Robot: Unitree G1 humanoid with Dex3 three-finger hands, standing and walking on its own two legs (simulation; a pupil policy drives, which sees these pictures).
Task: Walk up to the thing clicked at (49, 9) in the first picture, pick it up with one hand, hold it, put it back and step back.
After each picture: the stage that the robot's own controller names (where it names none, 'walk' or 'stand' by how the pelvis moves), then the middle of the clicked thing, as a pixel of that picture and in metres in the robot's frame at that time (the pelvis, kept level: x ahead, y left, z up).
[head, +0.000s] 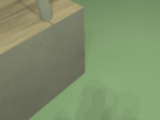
stand; out of the picture +0.83 +0.25 +0.07
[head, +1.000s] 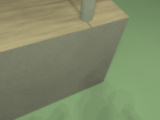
walk; out of the picture +0.75 +0.01 +0.10
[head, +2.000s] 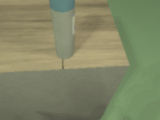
rise first; (63, 27) +0.46 +0.10 +0.13
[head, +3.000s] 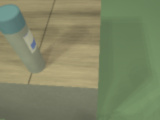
walk; (24, 45) +0.41 +0.23 +0.11
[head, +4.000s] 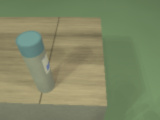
stand; (39, 66) +0.37 +0.19 +0.07
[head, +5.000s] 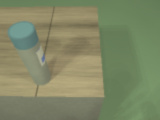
stand; (33, 58) +0.39 +0.20 +0.08
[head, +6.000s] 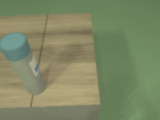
stand; (27, 68) +0.36 +0.22 +0.07
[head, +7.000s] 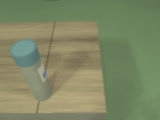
stand; (35, 74) +0.34 +0.19 +0.07
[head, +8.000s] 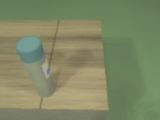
stand; (39, 71) +0.36 +0.18 +0.07
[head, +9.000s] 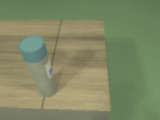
stand; (41, 71) +0.36 +0.18 +0.07
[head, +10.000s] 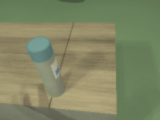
rise first; (48, 70) +0.36 +0.17 +0.07
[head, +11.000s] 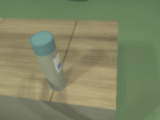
go down; (51, 65) +0.38 +0.18 +0.08
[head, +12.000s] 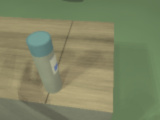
go down; (47, 66) +0.38 +0.17 +0.08
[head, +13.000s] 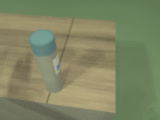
go down; (49, 65) +0.37 +0.16 +0.08
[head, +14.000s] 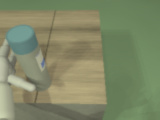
close in; (33, 63) +0.37 +0.18 +0.09
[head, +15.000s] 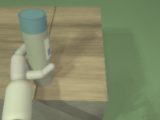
lift; (38, 52) +0.40 +0.16 +0.12
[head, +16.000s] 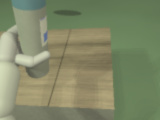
lift; (33, 36) +0.33 +0.15 +0.28
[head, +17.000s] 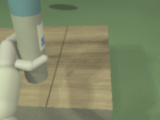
hold; (31, 42) +0.35 +0.17 +0.24
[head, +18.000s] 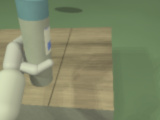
hold; (37, 45) +0.33 +0.15 +0.24
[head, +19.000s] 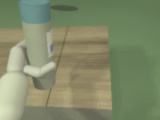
hold; (40, 48) +0.34 +0.14 +0.22
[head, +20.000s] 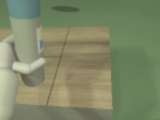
crouch; (29, 44) +0.33 +0.17 +0.24
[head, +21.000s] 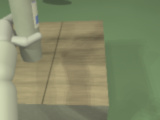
lower; (26, 21) +0.43 +0.18 +0.24
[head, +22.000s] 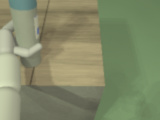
lower; (27, 31) +0.46 +0.18 +0.14
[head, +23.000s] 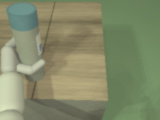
lower; (29, 47) +0.41 +0.18 +0.13
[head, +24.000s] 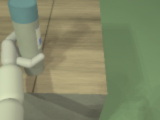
lower; (29, 41) +0.43 +0.18 +0.13
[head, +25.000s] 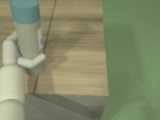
rest; (30, 41) +0.43 +0.18 +0.13
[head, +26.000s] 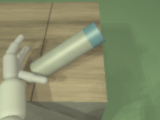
withdraw; (66, 52) +0.41 +0.07 +0.08
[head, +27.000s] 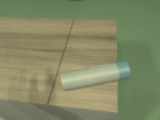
sink last; (94, 75) +0.39 +0.02 +0.01
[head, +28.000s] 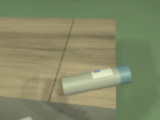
stand; (95, 80) +0.37 +0.01 -0.01
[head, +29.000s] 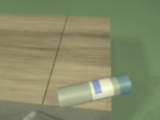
stand; (93, 90) +0.32 +0.01 -0.01
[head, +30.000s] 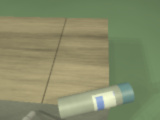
stand; (95, 100) +0.29 +0.00 -0.01
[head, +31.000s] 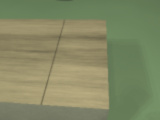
stand; out of the picture +0.17 +0.06 -0.73
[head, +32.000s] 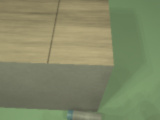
walk; (84, 116) +0.36 +0.02 -0.72
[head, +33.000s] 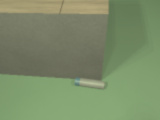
walk; (89, 83) +0.68 +0.02 -0.72
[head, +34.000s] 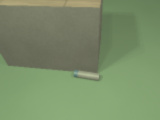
walk; (86, 75) +0.94 +0.05 -0.73
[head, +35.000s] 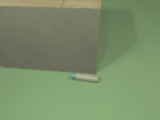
stand; (85, 77) +0.85 +0.03 -0.74
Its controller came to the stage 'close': yes
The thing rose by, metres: 0.19
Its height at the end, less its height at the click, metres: -0.82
